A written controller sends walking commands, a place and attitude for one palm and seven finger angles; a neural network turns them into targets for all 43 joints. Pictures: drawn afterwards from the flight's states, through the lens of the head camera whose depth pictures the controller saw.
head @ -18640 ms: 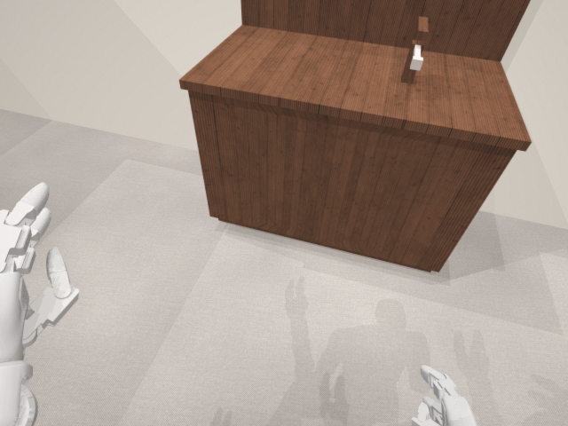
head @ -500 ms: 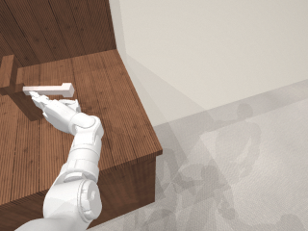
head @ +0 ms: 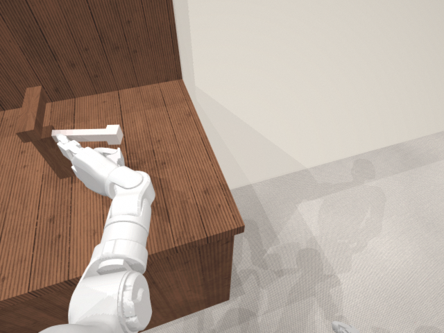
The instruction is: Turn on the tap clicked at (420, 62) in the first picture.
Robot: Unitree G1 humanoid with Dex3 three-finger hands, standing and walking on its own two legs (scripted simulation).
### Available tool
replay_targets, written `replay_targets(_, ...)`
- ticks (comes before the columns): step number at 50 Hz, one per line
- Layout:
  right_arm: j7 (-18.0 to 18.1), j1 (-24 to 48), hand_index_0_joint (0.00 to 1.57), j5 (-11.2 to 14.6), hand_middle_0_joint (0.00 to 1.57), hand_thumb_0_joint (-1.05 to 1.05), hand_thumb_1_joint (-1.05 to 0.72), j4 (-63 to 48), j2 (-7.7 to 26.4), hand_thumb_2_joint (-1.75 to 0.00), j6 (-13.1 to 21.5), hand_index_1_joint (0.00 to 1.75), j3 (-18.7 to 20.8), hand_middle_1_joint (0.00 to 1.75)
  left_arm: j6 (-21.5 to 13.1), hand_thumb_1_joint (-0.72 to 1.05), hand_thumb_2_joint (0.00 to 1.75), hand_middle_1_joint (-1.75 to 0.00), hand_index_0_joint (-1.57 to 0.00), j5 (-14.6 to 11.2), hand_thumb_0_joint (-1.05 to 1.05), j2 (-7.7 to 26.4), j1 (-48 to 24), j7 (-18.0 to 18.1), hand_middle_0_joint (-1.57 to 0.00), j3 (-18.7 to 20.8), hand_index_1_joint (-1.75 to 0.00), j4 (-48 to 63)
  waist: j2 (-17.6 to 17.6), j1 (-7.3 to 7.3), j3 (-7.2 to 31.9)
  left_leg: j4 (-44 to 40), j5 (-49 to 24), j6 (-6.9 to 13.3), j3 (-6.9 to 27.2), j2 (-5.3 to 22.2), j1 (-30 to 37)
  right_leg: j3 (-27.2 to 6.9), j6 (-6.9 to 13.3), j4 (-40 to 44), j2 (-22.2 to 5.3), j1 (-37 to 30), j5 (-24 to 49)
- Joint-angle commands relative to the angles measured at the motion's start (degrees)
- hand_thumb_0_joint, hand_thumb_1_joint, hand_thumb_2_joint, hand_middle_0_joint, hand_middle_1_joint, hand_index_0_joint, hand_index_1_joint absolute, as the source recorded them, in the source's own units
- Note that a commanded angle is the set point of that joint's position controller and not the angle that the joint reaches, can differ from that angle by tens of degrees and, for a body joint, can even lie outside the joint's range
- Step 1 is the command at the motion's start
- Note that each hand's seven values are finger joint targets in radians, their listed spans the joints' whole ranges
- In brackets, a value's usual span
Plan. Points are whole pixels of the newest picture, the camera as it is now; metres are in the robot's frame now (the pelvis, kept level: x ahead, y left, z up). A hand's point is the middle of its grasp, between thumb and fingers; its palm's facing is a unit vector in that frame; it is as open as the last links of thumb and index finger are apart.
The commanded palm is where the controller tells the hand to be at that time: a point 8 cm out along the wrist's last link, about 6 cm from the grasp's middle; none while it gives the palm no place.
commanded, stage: lift the hand up off the lever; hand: left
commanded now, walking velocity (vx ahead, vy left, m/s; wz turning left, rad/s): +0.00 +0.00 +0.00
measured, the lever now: (113, 134) +0.47 +0.22 +0.10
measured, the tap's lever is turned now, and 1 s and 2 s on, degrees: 74 74 74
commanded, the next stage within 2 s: draw the hand back beside the body in 1.58 s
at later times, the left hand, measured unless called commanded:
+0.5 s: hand (111, 141) +0.42 +0.21 +0.13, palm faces +0.82 -0.57 -0.10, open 7.8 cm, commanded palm +0.37 +0.22 +0.14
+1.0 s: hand (108, 136) +0.40 +0.20 +0.16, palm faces +0.80 -0.60 -0.08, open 7.8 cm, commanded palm +0.35 +0.21 +0.16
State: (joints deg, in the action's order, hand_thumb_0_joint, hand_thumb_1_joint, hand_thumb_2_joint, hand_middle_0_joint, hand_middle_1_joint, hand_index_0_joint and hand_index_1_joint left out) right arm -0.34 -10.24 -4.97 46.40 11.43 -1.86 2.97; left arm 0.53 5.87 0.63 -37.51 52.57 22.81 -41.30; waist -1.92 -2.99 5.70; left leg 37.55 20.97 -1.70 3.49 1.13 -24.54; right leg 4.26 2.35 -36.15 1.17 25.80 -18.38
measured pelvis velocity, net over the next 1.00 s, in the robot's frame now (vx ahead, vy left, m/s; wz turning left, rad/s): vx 0.00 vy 0.00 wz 0.02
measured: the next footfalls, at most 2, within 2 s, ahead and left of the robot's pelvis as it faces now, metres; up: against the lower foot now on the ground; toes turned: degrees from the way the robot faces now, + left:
none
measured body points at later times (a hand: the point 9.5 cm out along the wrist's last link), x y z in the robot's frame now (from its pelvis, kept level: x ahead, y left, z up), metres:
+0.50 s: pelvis +0.01 +0.00 +0.01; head +0.02 -0.01 +0.46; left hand +0.37 +0.23 +0.14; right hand +0.15 -0.23 -0.12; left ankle -0.02 +0.14 -0.72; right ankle +0.00 -0.09 -0.72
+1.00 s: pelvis +0.00 +0.00 +0.01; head +0.00 -0.02 +0.46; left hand +0.36 +0.23 +0.17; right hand +0.17 -0.23 -0.11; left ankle -0.02 +0.14 -0.72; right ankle +0.00 -0.09 -0.72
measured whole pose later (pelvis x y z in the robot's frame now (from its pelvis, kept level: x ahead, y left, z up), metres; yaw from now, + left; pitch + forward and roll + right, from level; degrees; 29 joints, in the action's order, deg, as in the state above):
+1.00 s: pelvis +0.00 +0.00 +0.01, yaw +1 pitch +2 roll +0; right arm 0.1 -5.9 -2.7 47.5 11.6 -2.1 2.3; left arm 14.5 2.6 -1.4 -35.1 49.5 13.3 -26.2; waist -2.7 1.5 3.6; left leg 29.9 17.8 -1.7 4.1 0.5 -14.6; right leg 4.9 2.1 -29.2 0.5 15.8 -16.0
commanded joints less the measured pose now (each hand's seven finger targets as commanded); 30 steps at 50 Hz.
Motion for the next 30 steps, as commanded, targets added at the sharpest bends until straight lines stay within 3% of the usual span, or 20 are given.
replay_targets(1, 0.12, 2.33, 0.20, -0.14, 0.20, 0.00, -0.90, -6.56, 7.01, -0.90, 2.25, 0.30, 1.97, 0.30, -3.98, 0.90, 0.90, -0.15, -0.15, 4.13, 0.00, 12.38, -31.37, -0.84, -0.15, -6.23, -0.15, 21.51, -1.25, 0.71, 21.64, -2.34, -23.50, 1.87, -4.05, -1.43, 7.16, -0.43, -0.58, 3.17, -1.70, -13.69, 22.31)
replay_targets(3, 0.14, 2.30, 0.20, -0.11, 0.20, 0.00, -0.90, -6.62, 7.16, -0.90, 2.04, 0.30, 2.28, 0.30, -2.64, 0.90, 0.90, -0.15, -0.15, 3.49, 0.00, 12.07, -27.11, -1.07, -0.15, -5.52, -0.15, 21.80, -0.25, 1.63, 22.38, -2.53, -26.66, 1.09, -3.68, -1.33, 7.86, 0.12, -0.36, 2.78, -1.50, -15.25, 24.45)
replay_targets(4, 0.04, 2.27, 0.20, 0.25, 0.20, 0.00, -0.90, -6.90, 6.96, -0.90, 1.86, 0.30, 2.07, 0.30, -1.43, 0.90, 0.90, -0.15, -0.15, 2.68, 0.00, 9.87, -25.03, -1.50, -0.15, -6.98, -0.15, 20.62, 0.53, 1.57, 21.47, -2.90, -27.17, 0.99, -3.87, -1.45, 7.67, 0.28, -0.45, 2.82, -1.57, -15.55, 25.21)
replay_targets(7, 0.08, 3.30, 0.20, 1.31, 0.20, 0.00, -0.90, -6.98, 7.43, -0.90, 1.26, 0.30, 1.71, 0.30, 2.95, 0.90, 0.90, -0.15, -0.15, -0.27, 0.00, 5.60, -20.70, -2.91, -0.15, -9.10, -0.15, 14.91, 4.80, 1.31, 15.09, -5.11, -22.89, 1.31, -3.86, -1.56, 5.60, 0.56, -0.87, 5.58, -1.87, -15.30, 22.22)
replay_targets(10, 0.28, 4.47, 0.20, 1.74, 0.20, 0.00, -0.90, -7.06, 7.45, -0.90, 1.46, 0.30, 1.30, 0.30, 3.91, 0.90, 0.90, -0.15, -0.15, -1.22, 0.00, 6.40, -22.89, -2.75, -0.15, -7.97, -0.15, 15.73, 6.27, 1.80, 13.67, -6.54, -20.16, 1.85, -3.73, -1.86, 6.00, 0.28, -1.12, 7.39, -1.97, -15.27, 18.84)
replay_targets(11, 0.25, 4.74, 0.20, 1.70, 0.20, 0.00, -0.90, -6.89, 7.35, -0.90, 1.60, 0.30, 1.28, 0.30, 3.69, 0.90, 0.90, -0.15, -0.15, -0.86, 0.00, 6.34, -24.65, -2.58, -0.15, -8.64, -0.15, 17.20, 5.07, 1.57, 13.68, -6.49, -20.19, 1.74, -3.77, -1.82, 6.37, 0.05, -1.04, 7.57, -2.04, -15.10, 18.69)
replay_targets(13, 0.17, 4.79, 0.20, 1.23, 0.20, 0.00, -0.90, -6.71, 7.12, -0.90, 1.76, 0.30, 1.58, 0.30, 3.07, 0.90, 0.90, -0.15, -0.15, 0.01, 0.00, 8.22, -24.47, -1.83, -0.15, -7.05, -0.15, 19.78, 3.78, 2.50, 15.85, -6.32, -21.95, 1.42, -3.68, -1.65, 7.57, 0.34, -0.77, 6.98, -1.72, -16.05, 19.53)
replay_targets(14, -0.09, 4.92, 0.20, 1.21, 0.20, 0.00, -0.90, -6.81, 6.72, -0.90, 1.78, 0.30, 1.47, 0.30, 3.12, 0.90, 0.90, -0.15, -0.15, 0.51, 0.00, 6.07, -24.54, -1.90, -0.15, -9.18, -0.15, 20.45, 2.59, 2.49, 16.27, -6.24, -22.79, 1.12, -3.77, -1.63, 8.04, 0.45, -0.60, 6.59, -1.80, -15.91, 19.93)
replay_targets(15, -0.15, 4.95, 0.20, 1.06, 0.20, 0.00, -0.90, -6.75, 6.71, -0.90, 1.86, 0.30, 1.52, 0.30, 3.11, 0.90, 0.90, -0.15, -0.15, 0.84, 0.00, 5.97, -25.18, -1.68, -0.15, -9.48, -0.15, 21.18, 2.99, 2.39, 16.92, -5.87, -23.27, 1.14, -3.78, -1.55, 8.43, 0.40, -0.66, 6.43, -1.82, -15.84, 20.44)
replay_targets(18, 0.45, 5.43, 0.20, 1.06, 0.20, 0.00, -0.90, -6.56, 7.04, -0.90, 1.29, 0.30, 1.63, 0.30, 4.08, 0.90, 0.90, -0.15, -0.15, 0.64, 0.00, 10.39, -23.46, -1.58, -0.15, -5.50, -0.15, 20.69, 3.37, 3.31, 16.45, -6.45, -22.32, 1.19, -3.75, -1.62, 7.59, 0.00, -0.76, 7.19, -1.93, -17.39, 20.22)
replay_targets(21, 0.53, 6.61, 0.20, 1.36, 0.20, 0.00, -0.90, -6.57, 6.58, -0.90, 1.34, 0.30, 1.26, 0.30, 4.59, 0.90, 0.90, -0.15, -0.15, 0.71, 0.00, 6.76, -26.20, -2.11, -0.15, -9.28, -0.15, 21.17, 2.37, 2.33, 15.26, -6.97, -20.63, 1.34, -3.80, -1.37, 8.35, -0.04, -0.77, 8.11, -2.20, -16.27, 17.60)
replay_targets(22, 0.58, 6.55, 0.20, 1.29, 0.20, 0.00, -0.90, -6.57, 6.59, -0.90, 1.55, 0.30, 1.14, 0.30, 4.79, 0.90, 0.90, -0.15, -0.15, 0.67, 0.00, 7.09, -26.56, -1.95, -0.15, -8.97, -0.15, 21.05, 2.26, 2.37, 15.20, -6.96, -20.85, 1.43, -3.79, -1.47, 8.65, -0.03, -0.74, 8.11, -2.08, -16.06, 17.81)
replay_targets(23, 0.85, 6.46, 0.20, 1.30, 0.20, 0.00, -0.90, -6.14, 6.91, -0.90, 1.40, 0.30, 1.31, 0.30, 4.87, 0.90, 0.90, -0.15, -0.15, 0.50, 0.00, 9.52, -25.69, -1.96, -0.15, -6.72, -0.15, 20.59, 3.46, 2.83, 15.21, -7.33, -20.46, 1.34, -3.47, -1.39, 8.62, 0.03, -0.75, 8.49, -1.87, -16.57, 16.96)
replay_targets(27, 0.53, 6.48, 0.20, 1.44, 0.20, 0.00, -0.90, -6.78, 6.58, -0.90, 1.61, 0.30, 1.23, 0.30, 5.71, 0.90, 0.90, -0.15, -0.15, 0.18, 0.00, 5.68, -24.88, -2.49, -0.15, -10.04, -0.15, 21.70, 2.50, 2.78, 16.29, -7.06, -24.69, 0.92, -3.80, -1.50, 9.93, 0.32, -0.60, 7.45, -2.07, -17.77, 22.13)
replay_targets(28, 0.66, 6.29, 0.20, 1.41, 0.20, 0.00, -0.90, -6.42, 7.01, -0.90, 1.29, 0.30, 1.50, 0.30, 6.13, 0.90, 0.90, -0.15, -0.15, -0.09, 0.00, 7.53, -22.85, -2.63, -0.15, -8.07, -0.15, 21.14, 2.98, 3.27, 16.60, -7.26, -25.33, 0.71, -3.60, -1.34, 10.27, 0.46, -0.51, 7.62, -1.84, -18.36, 22.23)
replay_targets(30, 0.41, 6.68, 0.20, 1.71, 0.20, 0.00, -0.90, -7.15, 6.61, -0.90, 1.40, 0.30, 1.36, 0.30, 6.82, 0.90, 0.90, -0.15, -0.15, -0.62, 0.00, 4.16, -23.01, -2.98, -0.15, -10.98, -0.15, 23.29, 2.63, 3.13, 17.03, -7.11, -27.77, 0.45, -3.81, -1.36, 11.17, 0.69, -0.47, 7.03, -1.99, -18.78, 24.72)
